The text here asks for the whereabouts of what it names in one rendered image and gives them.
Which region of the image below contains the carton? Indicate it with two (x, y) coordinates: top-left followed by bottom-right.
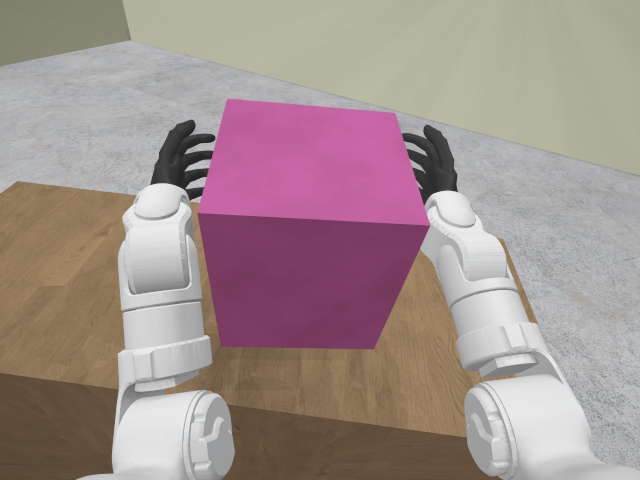
(197, 99), (430, 349)

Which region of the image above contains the robot right upper arm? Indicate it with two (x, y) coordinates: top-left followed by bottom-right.
(464, 374), (640, 480)

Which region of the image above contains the robot left upper arm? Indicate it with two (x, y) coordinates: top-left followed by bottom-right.
(76, 390), (235, 480)

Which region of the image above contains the right robot forearm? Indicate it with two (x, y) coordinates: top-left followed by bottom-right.
(420, 191), (593, 450)

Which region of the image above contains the left robot forearm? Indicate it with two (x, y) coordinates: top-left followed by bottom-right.
(112, 183), (212, 473)

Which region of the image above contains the robot right hand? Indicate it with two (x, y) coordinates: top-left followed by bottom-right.
(402, 125), (458, 206)

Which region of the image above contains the pedestal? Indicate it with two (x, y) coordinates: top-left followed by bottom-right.
(0, 181), (547, 480)

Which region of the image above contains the robot left hand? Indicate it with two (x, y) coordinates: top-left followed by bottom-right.
(150, 120), (215, 201)

